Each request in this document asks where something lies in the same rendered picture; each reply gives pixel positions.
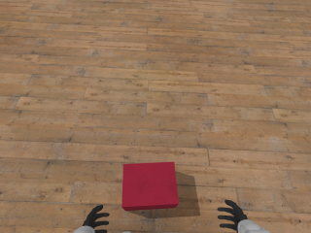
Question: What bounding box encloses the robot left hand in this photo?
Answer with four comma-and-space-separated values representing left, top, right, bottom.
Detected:
83, 205, 110, 233

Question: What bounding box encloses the carton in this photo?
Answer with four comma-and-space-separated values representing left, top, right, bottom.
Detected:
121, 161, 179, 211

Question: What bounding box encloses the robot right hand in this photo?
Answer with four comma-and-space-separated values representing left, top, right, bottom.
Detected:
217, 199, 248, 233

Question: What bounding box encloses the robot right forearm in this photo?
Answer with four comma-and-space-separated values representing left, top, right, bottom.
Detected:
237, 219, 270, 233

